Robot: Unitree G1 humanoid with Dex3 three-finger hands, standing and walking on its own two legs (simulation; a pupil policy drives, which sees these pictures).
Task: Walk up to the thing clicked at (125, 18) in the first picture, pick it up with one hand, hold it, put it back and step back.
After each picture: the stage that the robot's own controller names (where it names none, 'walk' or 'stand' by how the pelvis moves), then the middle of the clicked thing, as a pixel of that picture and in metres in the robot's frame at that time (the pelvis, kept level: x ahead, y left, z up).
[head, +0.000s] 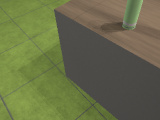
stand; (134, 4) +0.74 -0.20 +0.09
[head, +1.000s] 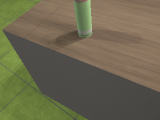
walk; (82, 10) +0.64 +0.06 +0.12
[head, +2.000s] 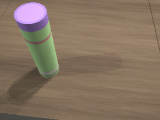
walk; (42, 47) +0.38 +0.16 +0.11
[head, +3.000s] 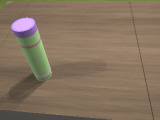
stand; (35, 53) +0.42 +0.22 +0.09
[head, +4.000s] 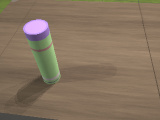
stand; (45, 56) +0.40 +0.17 +0.09
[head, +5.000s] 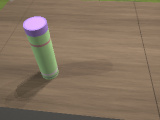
stand; (43, 52) +0.43 +0.18 +0.09
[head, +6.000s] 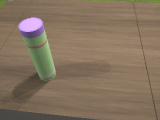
stand; (40, 53) +0.42 +0.19 +0.09
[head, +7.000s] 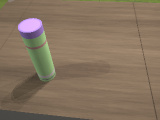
stand; (40, 54) +0.42 +0.20 +0.09
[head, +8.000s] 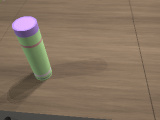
rise first; (35, 52) +0.41 +0.22 +0.09
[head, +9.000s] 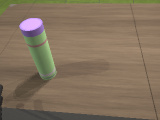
go down; (41, 52) +0.43 +0.21 +0.09
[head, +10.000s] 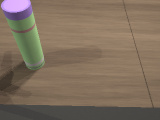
go down; (27, 39) +0.44 +0.19 +0.11
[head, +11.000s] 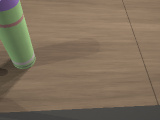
go down; (14, 33) +0.42 +0.19 +0.14
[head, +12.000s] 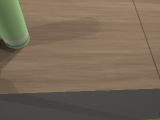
close in; (3, 5) +0.46 +0.19 +0.19
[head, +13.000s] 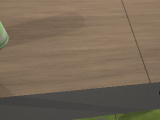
go down; out of the picture +0.46 +0.21 +0.19
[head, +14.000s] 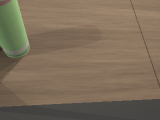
go down; (4, 16) +0.43 +0.19 +0.17
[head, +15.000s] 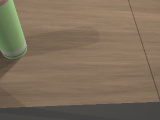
go down; (0, 17) +0.43 +0.19 +0.17
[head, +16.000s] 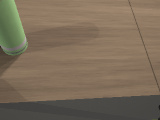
go down; (1, 13) +0.44 +0.19 +0.18
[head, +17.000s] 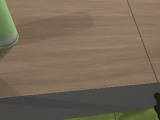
lift; out of the picture +0.46 +0.19 +0.19
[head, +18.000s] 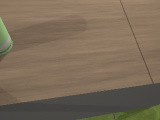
go down; out of the picture +0.45 +0.20 +0.18
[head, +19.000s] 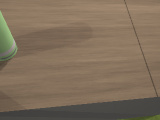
go down; out of the picture +0.43 +0.20 +0.18
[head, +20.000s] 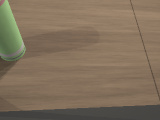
go down; out of the picture +0.42 +0.20 +0.17
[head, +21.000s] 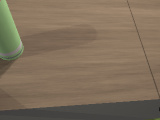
close in; out of the picture +0.43 +0.20 +0.17
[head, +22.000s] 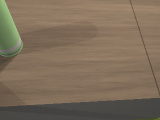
lift; out of the picture +0.43 +0.20 +0.18
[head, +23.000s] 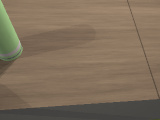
lift; out of the picture +0.43 +0.20 +0.17
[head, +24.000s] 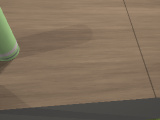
lift; out of the picture +0.43 +0.21 +0.17
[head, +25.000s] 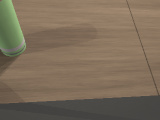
lift; out of the picture +0.44 +0.20 +0.18
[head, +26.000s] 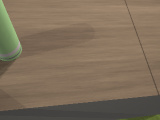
close in; out of the picture +0.43 +0.20 +0.17
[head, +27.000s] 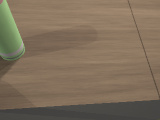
lift; out of the picture +0.43 +0.20 +0.17
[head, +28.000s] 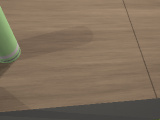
lift; out of the picture +0.43 +0.21 +0.17
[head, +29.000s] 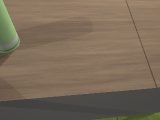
lift; out of the picture +0.45 +0.20 +0.18
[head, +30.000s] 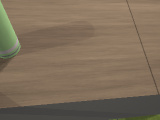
lift; out of the picture +0.43 +0.20 +0.18
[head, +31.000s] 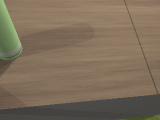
lift; out of the picture +0.43 +0.20 +0.17
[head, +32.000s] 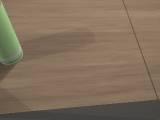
lift; out of the picture +0.42 +0.20 +0.17
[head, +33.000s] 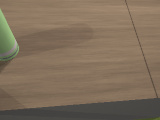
lift; out of the picture +0.43 +0.21 +0.18
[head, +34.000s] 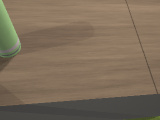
lift; out of the picture +0.44 +0.20 +0.18
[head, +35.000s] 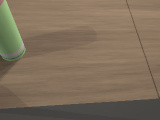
lift; out of the picture +0.43 +0.20 +0.17
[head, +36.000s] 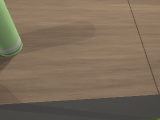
lift; out of the picture +0.44 +0.21 +0.18
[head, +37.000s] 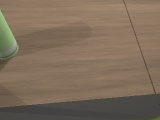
lift; out of the picture +0.44 +0.21 +0.18
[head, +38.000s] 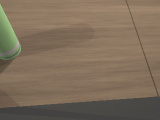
lift; out of the picture +0.43 +0.21 +0.18
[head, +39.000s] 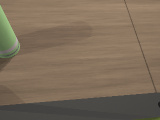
lower; out of the picture +0.44 +0.21 +0.18
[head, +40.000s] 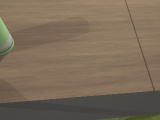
rest; out of the picture +0.45 +0.21 +0.19
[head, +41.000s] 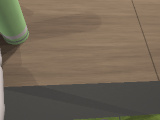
lower; out of the picture +0.47 +0.18 +0.20
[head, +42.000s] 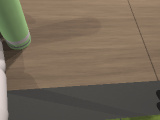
lower; (4, 7) +0.46 +0.17 +0.19
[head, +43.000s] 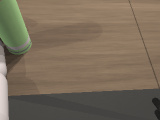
lower; (4, 13) +0.45 +0.18 +0.19
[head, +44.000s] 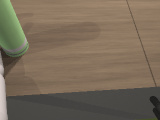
lower; out of the picture +0.44 +0.18 +0.19
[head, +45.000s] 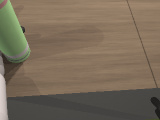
withdraw; (1, 22) +0.42 +0.18 +0.19
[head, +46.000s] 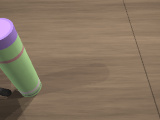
sink last; (17, 65) +0.33 +0.20 +0.14
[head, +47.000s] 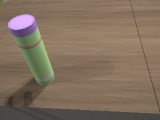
stand; (35, 54) +0.38 +0.20 +0.14
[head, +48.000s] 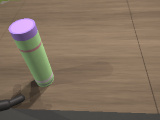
stand; (35, 57) +0.38 +0.20 +0.12
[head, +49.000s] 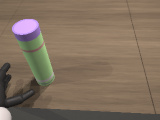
stand; (37, 57) +0.39 +0.19 +0.11
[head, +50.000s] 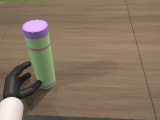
stand; (41, 58) +0.39 +0.18 +0.10
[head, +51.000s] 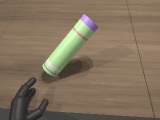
stand; (69, 46) +0.46 +0.10 +0.08
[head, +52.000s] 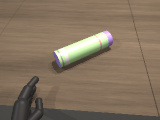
stand; (84, 48) +0.51 +0.05 +0.04
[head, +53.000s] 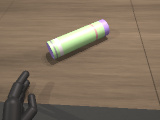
stand; (79, 38) +0.52 +0.06 +0.08
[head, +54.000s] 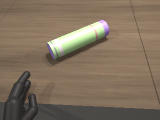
stand; (79, 38) +0.52 +0.06 +0.08
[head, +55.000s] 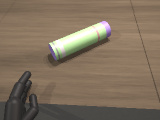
stand; (80, 39) +0.52 +0.06 +0.08
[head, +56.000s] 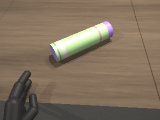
stand; (82, 40) +0.51 +0.05 +0.08
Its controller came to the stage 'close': yes
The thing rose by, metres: 0.00
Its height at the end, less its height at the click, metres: -0.09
